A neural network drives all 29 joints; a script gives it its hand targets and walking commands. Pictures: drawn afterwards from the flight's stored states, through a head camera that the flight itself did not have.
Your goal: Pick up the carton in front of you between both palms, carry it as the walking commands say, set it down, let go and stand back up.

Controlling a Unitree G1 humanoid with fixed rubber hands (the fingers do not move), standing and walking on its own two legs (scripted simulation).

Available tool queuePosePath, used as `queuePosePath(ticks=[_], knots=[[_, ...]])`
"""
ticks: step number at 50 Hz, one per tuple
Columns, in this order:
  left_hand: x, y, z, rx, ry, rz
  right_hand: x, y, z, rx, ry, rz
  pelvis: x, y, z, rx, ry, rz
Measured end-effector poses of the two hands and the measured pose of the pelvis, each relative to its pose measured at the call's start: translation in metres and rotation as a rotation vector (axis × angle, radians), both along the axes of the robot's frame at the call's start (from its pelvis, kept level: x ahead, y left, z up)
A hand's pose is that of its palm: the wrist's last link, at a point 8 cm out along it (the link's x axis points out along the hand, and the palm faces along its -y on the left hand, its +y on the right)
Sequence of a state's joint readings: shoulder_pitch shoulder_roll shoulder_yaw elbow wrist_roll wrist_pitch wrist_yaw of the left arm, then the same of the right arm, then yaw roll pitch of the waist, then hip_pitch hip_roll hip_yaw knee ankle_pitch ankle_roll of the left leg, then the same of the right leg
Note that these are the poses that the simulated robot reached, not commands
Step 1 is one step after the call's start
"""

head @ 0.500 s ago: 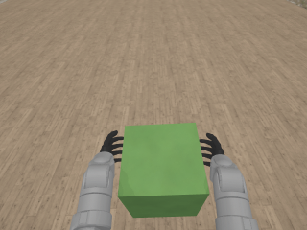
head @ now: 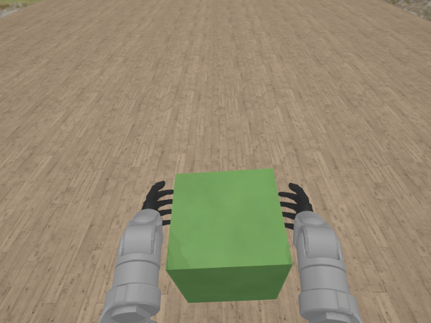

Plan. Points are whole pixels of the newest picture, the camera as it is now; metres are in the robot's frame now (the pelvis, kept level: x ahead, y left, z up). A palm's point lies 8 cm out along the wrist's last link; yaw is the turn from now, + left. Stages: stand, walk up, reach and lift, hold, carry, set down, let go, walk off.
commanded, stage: set down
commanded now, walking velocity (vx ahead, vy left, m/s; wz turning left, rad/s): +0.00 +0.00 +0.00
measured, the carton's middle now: (228, 239) +0.31 +0.00 -0.05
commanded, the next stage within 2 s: none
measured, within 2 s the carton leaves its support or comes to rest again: rests again in 1.90 s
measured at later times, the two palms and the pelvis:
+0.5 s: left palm (169, 246) +0.33 +0.15 -0.12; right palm (284, 241) +0.35 -0.14 -0.12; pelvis -0.03 +0.00 -0.06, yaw +0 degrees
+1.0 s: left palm (178, 258) +0.37 +0.15 -0.26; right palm (273, 250) +0.41 -0.14 -0.27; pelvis -0.04 +0.00 -0.19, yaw +2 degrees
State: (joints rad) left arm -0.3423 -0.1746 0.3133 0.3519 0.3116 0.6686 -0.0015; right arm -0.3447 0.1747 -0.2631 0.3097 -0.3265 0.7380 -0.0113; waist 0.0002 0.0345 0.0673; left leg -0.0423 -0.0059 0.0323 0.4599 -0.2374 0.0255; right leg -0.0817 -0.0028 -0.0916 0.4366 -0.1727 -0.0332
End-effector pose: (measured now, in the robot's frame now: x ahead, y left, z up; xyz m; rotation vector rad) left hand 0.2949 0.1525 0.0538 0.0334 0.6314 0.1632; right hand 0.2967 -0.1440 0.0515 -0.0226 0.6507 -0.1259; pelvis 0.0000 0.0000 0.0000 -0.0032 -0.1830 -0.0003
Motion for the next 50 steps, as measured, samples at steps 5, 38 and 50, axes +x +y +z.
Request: queuePosePath(ticks=[5,38,50], knots=[[0.011,0.001,-0.003,-0.004,-0.004,0.032,0.014,0.004,-0.003,0.013,-0.006,-0.012,0.001,0.000,-0.003,0.002,0.008,0.013],[0.065,0.002,-0.234,-0.049,-0.035,0.183,0.093,0.009,-0.240,-0.003,-0.029,0.057,-0.033,-0.002,-0.127,0.021,0.762,-0.007],[0.076,-0.004,-0.311,-0.055,0.010,0.201,0.112,0.004,-0.319,-0.012,0.021,0.083,-0.043,-0.003,-0.191,0.021,0.900,0.018]])
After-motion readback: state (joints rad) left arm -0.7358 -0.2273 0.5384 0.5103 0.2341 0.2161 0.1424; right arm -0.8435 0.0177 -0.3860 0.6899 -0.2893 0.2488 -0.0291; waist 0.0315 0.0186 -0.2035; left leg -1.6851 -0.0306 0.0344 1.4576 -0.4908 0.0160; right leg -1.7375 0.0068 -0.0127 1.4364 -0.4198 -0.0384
